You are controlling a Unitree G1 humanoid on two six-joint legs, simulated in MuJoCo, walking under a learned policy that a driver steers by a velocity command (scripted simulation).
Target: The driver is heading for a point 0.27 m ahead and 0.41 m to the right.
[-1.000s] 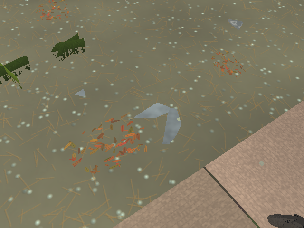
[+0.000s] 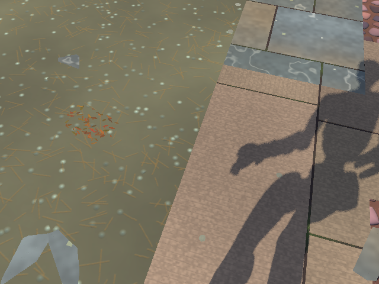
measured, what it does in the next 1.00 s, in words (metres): walks ahead, turning right: right foot, then left foot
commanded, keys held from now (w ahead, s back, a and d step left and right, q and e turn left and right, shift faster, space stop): e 0.40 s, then w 0.50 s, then w+e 0.10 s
